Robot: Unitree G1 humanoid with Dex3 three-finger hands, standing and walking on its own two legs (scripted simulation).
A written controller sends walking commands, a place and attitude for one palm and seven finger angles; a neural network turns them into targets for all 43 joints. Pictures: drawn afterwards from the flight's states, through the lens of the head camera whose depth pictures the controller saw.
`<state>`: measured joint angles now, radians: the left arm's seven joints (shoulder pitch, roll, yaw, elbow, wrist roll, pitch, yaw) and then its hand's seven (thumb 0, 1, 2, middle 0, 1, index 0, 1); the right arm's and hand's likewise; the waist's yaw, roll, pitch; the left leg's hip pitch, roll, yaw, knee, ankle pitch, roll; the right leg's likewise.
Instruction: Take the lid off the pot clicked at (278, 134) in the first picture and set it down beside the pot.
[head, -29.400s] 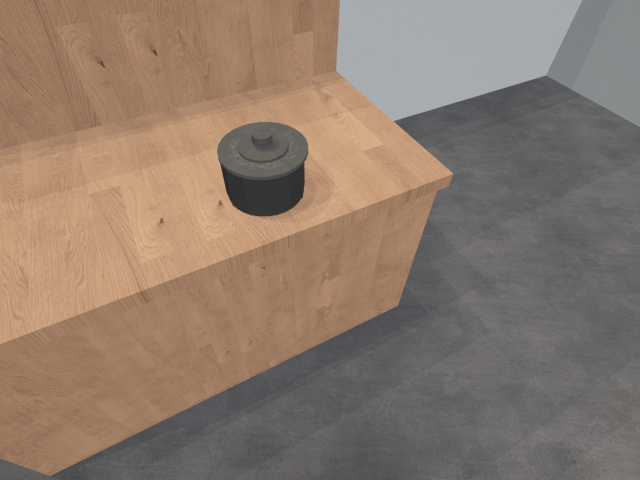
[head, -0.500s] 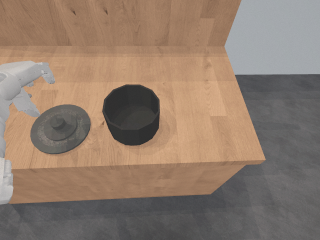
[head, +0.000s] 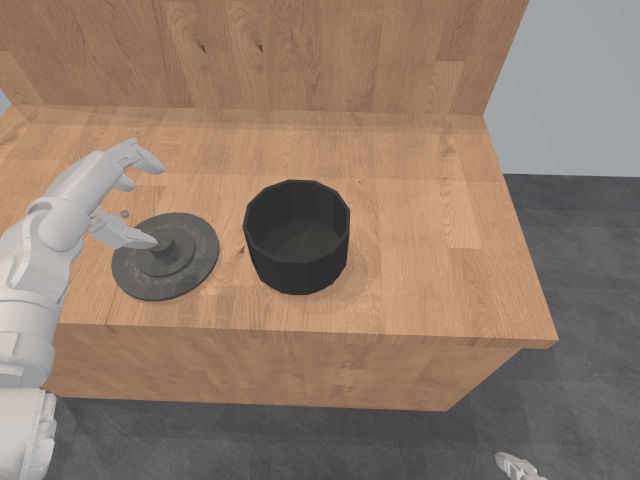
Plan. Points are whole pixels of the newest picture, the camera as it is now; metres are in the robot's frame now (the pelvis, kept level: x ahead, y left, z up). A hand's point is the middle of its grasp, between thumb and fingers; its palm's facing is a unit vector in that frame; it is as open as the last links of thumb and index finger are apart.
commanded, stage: draw the hand back to the body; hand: left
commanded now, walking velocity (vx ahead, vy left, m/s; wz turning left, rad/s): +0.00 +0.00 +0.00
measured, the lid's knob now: (161, 244) +0.47 +0.30 -0.08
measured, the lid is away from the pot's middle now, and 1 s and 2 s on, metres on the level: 0.24 0.24 0.24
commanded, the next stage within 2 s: step back with the hand held close in 1.70 s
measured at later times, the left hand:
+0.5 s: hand (130, 218) +0.35 +0.23 +0.14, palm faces +0.40 -0.86 -0.32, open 9.6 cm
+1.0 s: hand (127, 291) +0.27 +0.20 +0.15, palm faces +0.44 -0.84 -0.32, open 7.6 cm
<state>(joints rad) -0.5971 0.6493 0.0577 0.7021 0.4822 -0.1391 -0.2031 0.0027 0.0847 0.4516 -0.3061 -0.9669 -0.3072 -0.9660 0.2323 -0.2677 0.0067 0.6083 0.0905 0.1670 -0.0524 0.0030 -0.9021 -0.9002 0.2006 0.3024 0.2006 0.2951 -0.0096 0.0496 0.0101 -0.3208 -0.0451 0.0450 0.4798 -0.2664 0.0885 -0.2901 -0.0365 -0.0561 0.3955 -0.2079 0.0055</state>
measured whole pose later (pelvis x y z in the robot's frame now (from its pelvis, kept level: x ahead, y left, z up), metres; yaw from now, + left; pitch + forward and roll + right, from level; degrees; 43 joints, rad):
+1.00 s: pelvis +0.00 -0.07 +0.00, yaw +0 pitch -3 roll -1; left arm 0.10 0.36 0.31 -0.02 -0.08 -0.08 0.11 0.02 0.84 0.87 -0.21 -0.34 -0.21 -0.34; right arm 0.16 -0.26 0.02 0.67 0.05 -0.08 -0.06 0.01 -0.90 -0.90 0.20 0.30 0.20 0.30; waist 0.03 0.08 0.03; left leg -0.11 0.04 0.02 0.41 -0.25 -0.01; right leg -0.09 0.05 -0.08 0.35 -0.21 -0.05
